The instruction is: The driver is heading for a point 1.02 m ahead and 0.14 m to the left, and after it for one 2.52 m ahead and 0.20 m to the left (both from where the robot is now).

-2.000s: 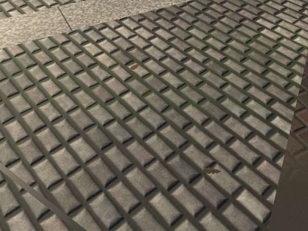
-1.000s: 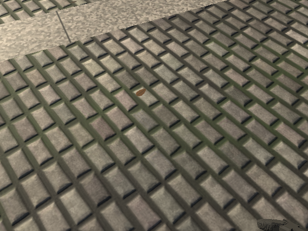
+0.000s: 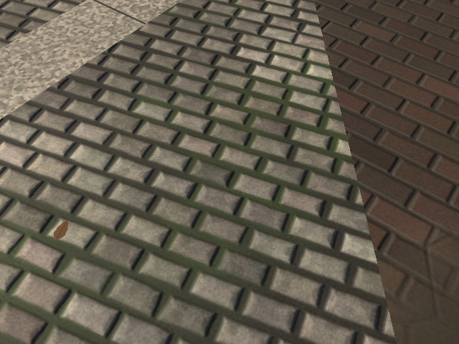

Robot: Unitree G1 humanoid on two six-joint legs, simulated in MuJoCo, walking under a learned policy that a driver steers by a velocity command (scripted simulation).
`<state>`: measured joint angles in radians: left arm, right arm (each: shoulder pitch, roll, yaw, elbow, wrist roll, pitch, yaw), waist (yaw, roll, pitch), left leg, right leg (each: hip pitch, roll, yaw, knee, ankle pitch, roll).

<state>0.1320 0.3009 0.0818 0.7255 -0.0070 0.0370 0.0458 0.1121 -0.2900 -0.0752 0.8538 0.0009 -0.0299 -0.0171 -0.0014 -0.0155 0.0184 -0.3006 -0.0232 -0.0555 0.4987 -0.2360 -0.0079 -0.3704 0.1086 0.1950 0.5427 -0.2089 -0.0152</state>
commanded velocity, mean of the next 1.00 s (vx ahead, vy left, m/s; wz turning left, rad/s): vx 0.10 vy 0.00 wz -0.08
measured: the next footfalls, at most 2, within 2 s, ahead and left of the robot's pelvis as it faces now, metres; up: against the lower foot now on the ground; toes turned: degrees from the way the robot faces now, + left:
right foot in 0.38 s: +0.07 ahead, -0.13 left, +0.00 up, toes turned -2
left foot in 0.68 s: +0.15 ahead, +0.11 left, +0.00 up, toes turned -1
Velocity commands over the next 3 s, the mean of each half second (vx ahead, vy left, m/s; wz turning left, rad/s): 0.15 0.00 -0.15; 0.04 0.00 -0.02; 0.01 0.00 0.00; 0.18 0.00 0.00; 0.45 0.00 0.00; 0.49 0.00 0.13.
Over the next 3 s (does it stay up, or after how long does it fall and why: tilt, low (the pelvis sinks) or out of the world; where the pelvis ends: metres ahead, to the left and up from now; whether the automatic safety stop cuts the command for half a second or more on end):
stays up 0.67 -0.04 0.01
